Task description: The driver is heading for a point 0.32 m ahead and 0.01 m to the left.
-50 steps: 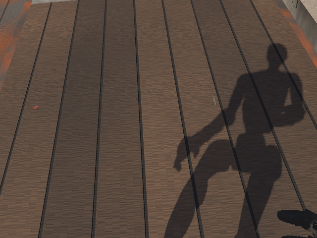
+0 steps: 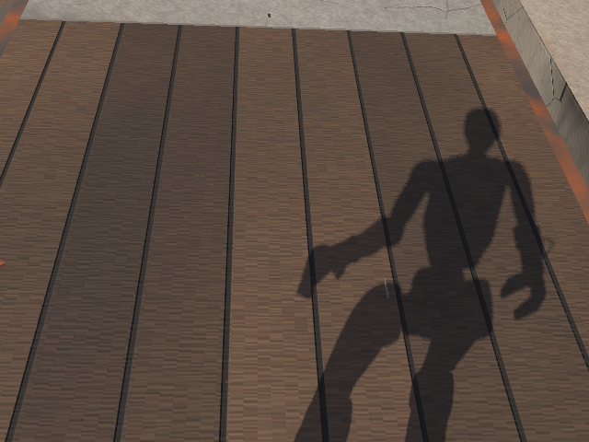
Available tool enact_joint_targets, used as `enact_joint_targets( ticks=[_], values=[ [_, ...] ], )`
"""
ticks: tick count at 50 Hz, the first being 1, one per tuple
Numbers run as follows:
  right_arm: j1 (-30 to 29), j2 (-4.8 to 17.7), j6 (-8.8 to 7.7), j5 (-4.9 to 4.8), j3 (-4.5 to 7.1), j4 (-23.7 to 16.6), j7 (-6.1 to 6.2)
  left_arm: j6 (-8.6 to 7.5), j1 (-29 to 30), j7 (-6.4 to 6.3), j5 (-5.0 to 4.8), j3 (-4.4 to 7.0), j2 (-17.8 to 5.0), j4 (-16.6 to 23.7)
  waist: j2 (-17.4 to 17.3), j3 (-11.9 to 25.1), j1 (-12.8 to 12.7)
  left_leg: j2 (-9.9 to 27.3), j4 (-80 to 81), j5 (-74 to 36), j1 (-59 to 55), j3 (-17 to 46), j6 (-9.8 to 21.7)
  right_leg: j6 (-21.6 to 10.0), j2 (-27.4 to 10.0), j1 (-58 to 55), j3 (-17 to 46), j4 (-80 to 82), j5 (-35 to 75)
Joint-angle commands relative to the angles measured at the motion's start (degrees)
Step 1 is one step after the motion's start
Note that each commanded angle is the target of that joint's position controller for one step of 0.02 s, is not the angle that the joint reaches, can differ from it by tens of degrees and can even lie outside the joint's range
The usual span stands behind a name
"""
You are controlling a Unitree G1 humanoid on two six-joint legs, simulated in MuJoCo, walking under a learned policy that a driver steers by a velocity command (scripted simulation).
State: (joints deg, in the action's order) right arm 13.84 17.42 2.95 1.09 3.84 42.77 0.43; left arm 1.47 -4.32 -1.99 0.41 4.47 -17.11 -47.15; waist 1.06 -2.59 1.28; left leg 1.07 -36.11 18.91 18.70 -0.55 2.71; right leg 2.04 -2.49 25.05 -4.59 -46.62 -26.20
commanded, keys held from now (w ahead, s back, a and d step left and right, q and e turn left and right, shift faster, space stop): q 0.30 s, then no key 0.08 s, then w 0.30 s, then no key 0.32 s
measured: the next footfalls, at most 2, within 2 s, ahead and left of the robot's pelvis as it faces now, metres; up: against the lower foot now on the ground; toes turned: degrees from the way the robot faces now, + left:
right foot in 0.40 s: +0.10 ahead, -0.13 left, +0.00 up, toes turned +19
left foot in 0.80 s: +0.15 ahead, +0.16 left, +0.00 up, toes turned +16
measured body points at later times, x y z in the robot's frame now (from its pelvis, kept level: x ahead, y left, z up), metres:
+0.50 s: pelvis +0.04 -0.03 +0.01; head +0.06 -0.04 +0.46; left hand +0.08 +0.28 -0.09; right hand +0.26 -0.26 -0.09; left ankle +0.00 +0.09 -0.69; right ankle +0.06 -0.14 -0.73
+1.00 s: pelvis +0.14 +0.06 +0.02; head +0.16 +0.08 +0.47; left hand +0.14 +0.35 -0.12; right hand +0.34 -0.16 -0.08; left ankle +0.11 +0.15 -0.73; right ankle +0.17 -0.09 -0.68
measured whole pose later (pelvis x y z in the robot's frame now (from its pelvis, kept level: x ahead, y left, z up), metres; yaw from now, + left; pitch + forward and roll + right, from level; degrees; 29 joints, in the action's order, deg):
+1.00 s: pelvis +0.14 +0.06 +0.02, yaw +16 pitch +1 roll +0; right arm 11.7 14.3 -2.0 0.9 1.9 42.0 -0.2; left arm -1.0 -12.2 -0.8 0.0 2.8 -17.7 -51.1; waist 2.1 -1.8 -0.4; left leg -1.7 -21.0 10.7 11.4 -0.7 2.7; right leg 3.3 -3.0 24.1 0.4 -50.1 -22.1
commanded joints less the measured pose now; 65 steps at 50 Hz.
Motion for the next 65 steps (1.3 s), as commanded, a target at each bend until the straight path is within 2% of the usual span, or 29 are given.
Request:
enact_joint_targets(
  ticks=[1,3,5,9,13,17,19,20,21,22,23,24,26,32,36,39,40,41,42,43,44,47,50,55,56,58,59,61,65],
  values=[
    [-0.8,12.5,-2.98,0.27,3.16,-4.6,0.40,-0.51,3.9,-0.76,-0.50,2.04,-6.2,4.9,-9.8,3.2,-0.6,15.1,20.2,-16.0,-8.4,23.1,11.2,-0.5,1.8,14.0,8.2,-17.1,-1.8],
    [-3.6,9.5,-3.12,-1.39,2.11,-5.6,1.08,-0.34,2.0,-1.29,0.29,2.48,-6.6,3.1,-8.4,4.5,-1.6,12.5,18.9,-19.1,-8.8,19.5,8.6,0.3,1.6,12.2,8.5,-17.4,3.8],
    [-2.1,8.5,-2.91,-1.23,1.73,-5.8,1.60,-0.94,1.5,-1.02,-0.22,2.40,-5.6,3.0,-8.0,6.7,-1.6,11.2,17.9,-24.1,-11.2,18.2,8.8,1.2,2.6,10.8,8.7,-16.6,6.6],
    [0.0,9.9,-2.24,-1.68,2.43,-6.0,2.34,-1.71,3.5,-0.62,-0.70,1.59,-4.0,3.3,-8.6,7.0,0.0,10.2,16.4,-23.8,-15.5,19.6,9.2,2.8,3.3,9.9,9.5,-4.1,8.1],
    [-1.1,11.2,-1.43,-1.50,3.05,-7.1,2.06,-2.22,3.6,0.29,-1.06,1.38,-4.7,3.2,-10.3,6.3,0.6,9.6,15.9,-21.8,-11.6,23.1,10.0,3.2,4.5,3.0,9.7,4.3,6.9],
    [-3.6,10.5,-0.85,-1.78,2.83,-8.0,1.56,-3.09,0.7,1.29,-1.38,1.49,-6.1,2.4,-11.0,8.0,0.0,9.3,13.1,-28.0,-12.2,26.5,9.5,2.2,4.6,-3.0,9.4,12.1,6.9],
    [-5.3,9.6,-0.48,-2.39,2.29,-8.1,1.76,-3.59,-2.4,1.90,-1.14,1.47,-5.9,1.3,-10.1,8.5,-2.0,7.2,10.2,-27.2,-11.1,26.0,7.0,0.5,4.1,-10.0,8.1,23.8,16.2],
    [-4.0,8.1,-0.53,-2.22,1.73,-7.7,1.86,-3.69,-3.8,2.01,-0.62,1.59,-6.8,1.0,-7.8,9.7,-2.2,4.9,9.0,-16.9,-7.6,24.6,4.6,-1.1,1.2,-16.3,9.7,28.0,21.8],
    [-1.9,4.2,-0.79,-0.97,0.38,-7.4,1.63,-3.55,-4.9,1.83,0.55,1.71,-9.2,1.4,2.4,11.2,-1.2,-0.8,-0.1,0.9,-0.3,18.3,1.3,-5.0,-9.1,-23.4,20.6,30.8,21.2],
    [-1.4,4.6,-1.32,-1.35,0.58,-9.2,1.64,-3.22,-5.6,1.69,1.13,2.45,-13.1,0.4,12.7,7.3,0.2,-8.8,-7.1,16.3,11.9,9.9,-1.2,-14.1,-16.3,-24.0,32.8,32.4,15.2],
    [-2.9,8.7,-2.11,-1.15,1.49,-8.9,1.78,-3.74,-5.9,1.79,0.89,2.33,-11.8,0.8,10.9,5.1,-2.3,-5.2,-17.6,15.9,16.4,10.5,-2.5,-18.7,-19.3,-21.5,38.1,35.3,-0.2],
    [-3.5,10.5,-2.59,-1.77,2.30,-8.1,1.62,-4.25,-5.0,1.66,0.29,1.66,-9.5,1.1,8.2,2.7,-2.4,-3.8,-21.4,11.7,18.1,11.1,-2.7,-16.9,-16.5,-20.5,35.3,36.6,-8.4],
    [-3.1,8.7,-2.96,-1.10,2.10,-6.7,1.19,-4.72,-4.4,1.13,-1.30,0.76,-7.3,0.5,9.1,0.1,-2.2,-2.1,-21.8,5.1,20.9,9.5,-4.4,-13.3,-12.4,-22.0,29.6,37.8,-7.6],
    [-10.3,2.5,-6.29,-1.72,-0.25,-8.3,-0.30,-5.09,-10.0,0.61,-1.35,0.88,-9.3,-1.2,7.9,0.1,-6.0,0.5,-5.4,-3.4,13.0,0.6,-5.6,-12.7,-8.6,-19.5,18.8,38.3,6.9],
    [-10.0,3.9,-6.85,-2.27,-0.07,-8.3,-0.70,-4.75,-12.1,1.71,-1.59,1.08,-10.9,-2.1,7.3,-0.6,-5.3,-1.0,4.9,-5.8,3.0,-1.4,-4.0,-13.4,-9.8,-15.5,17.6,35.7,14.5],
    [-2.1,5.8,-6.35,-1.81,1.12,-6.1,0.05,-4.30,-11.7,1.79,-1.42,0.01,-8.4,-2.4,5.5,4.1,-0.3,-1.4,13.7,-13.6,-13.1,-0.2,-1.4,-8.9,-7.2,-12.8,14.6,26.8,27.3],
    [2.3,8.4,-5.94,-1.40,1.76,-5.9,0.71,-4.70,-11.2,1.96,-0.26,-1.17,-5.1,-1.8,1.3,9.0,1.8,5.1,13.4,-21.3,-22.0,6.6,0.5,-5.4,-3.6,-9.5,10.7,17.5,24.2],
    [4.5,14.3,-5.02,-0.46,2.94,-6.0,0.98,-5.49,-13.7,1.54,0.44,-2.48,-1.1,-0.2,-13.1,13.5,0.8,16.3,13.6,-29.2,-31.3,20.6,7.7,-1.0,2.6,2.5,4.2,4.0,9.2],
    [8.1,11.2,-4.60,-0.69,2.42,-4.5,0.50,-5.46,-12.0,1.27,0.08,-1.72,-5.0,-0.2,-14.7,13.5,3.3,21.3,17.4,-31.6,-28.7,29.1,13.1,0.9,2.7,6.3,6.0,-6.5,-9.0],
    [5.7,9.0,-4.78,-0.83,1.43,-4.5,-0.01,-4.92,-12.8,1.45,-0.92,-0.51,-8.2,-0.6,-11.0,9.5,1.8,20.4,17.4,-32.0,-24.7,25.5,13.1,0.7,0.5,8.3,7.6,-13.8,-9.9],
    [2.8,7.6,-5.10,-0.76,1.00,-4.9,-0.39,-4.31,-12.7,1.52,-1.42,-0.35,-7.9,-1.6,-9.4,7.3,0.5,17.3,17.6,-32.5,-21.6,20.5,11.4,0.4,-0.7,8.6,7.5,-15.9,-7.6],
    [-3.6,4.5,-5.70,-0.39,-0.01,-4.8,-0.63,-2.73,-11.9,1.06,-0.65,-0.58,-4.9,-2.3,-7.9,4.3,-2.4,11.7,19.9,-38.8,-12.1,10.7,8.9,0.8,-2.4,2.6,6.9,-9.2,2.8],
    [-5.6,4.3,-5.64,0.10,-0.07,-3.6,-0.32,-2.31,-10.9,0.93,-0.04,-1.40,-2.6,-2.1,-8.8,5.7,-3.4,8.9,19.2,-42.0,-8.4,5.7,9.1,1.9,-1.2,-5.4,5.5,2.6,8.2],
    [-5.4,5.0,-4.71,-1.17,-0.25,-0.4,-0.32,-1.50,-7.8,0.89,-0.04,-1.28,-4.1,-1.3,-7.3,5.8,-3.3,9.6,17.5,-31.1,-6.8,7.6,8.2,0.0,0.1,-14.2,4.9,17.2,18.6],
    [-4.3,4.2,-4.76,-1.44,-0.61,0.6,-0.47,-1.50,-7.3,0.84,0.58,-1.23,-4.6,-1.1,-5.6,4.9,-3.7,8.0,17.3,-23.4,-5.5,7.5,6.0,-1.1,-0.2,-17.3,5.8,22.7,25.0],
    [1.2,2.9,-5.42,0.46,-1.10,2.1,-0.85,-1.43,-5.5,0.01,0.43,-0.02,-10.5,-0.3,2.9,5.2,0.2,2.0,15.3,-8.0,-2.0,4.8,0.9,-4.3,-5.9,-23.5,11.1,21.3,39.0],
    [2.7,2.3,-5.29,0.57,-1.34,2.9,-0.58,-1.21,-3.6,0.02,-0.45,-0.23,-8.6,-0.8,5.5,5.7,0.9,0.3,15.8,-6.4,-3.6,3.1,-0.7,-6.5,-5.3,-21.6,10.7,20.1,33.7],
    [-1.0,3.9,-4.60,-0.28,-1.06,3.2,0.11,-1.36,-2.3,0.49,-0.44,-0.90,-5.1,-1.2,2.9,3.9,-1.4,0.0,14.2,-9.9,-4.9,2.2,-1.7,-5.5,-3.1,-18.7,9.9,20.5,30.8],
    [-0.2,4.2,-3.26,-0.44,-0.90,4.5,0.75,-2.38,-2.5,0.95,-0.47,-1.04,-5.1,-3.6,2.4,5.4,-1.2,0.8,13.1,-18.3,-8.2,2.6,-1.4,-4.6,-2.2,-19.5,8.9,19.3,36.6]
  ],
)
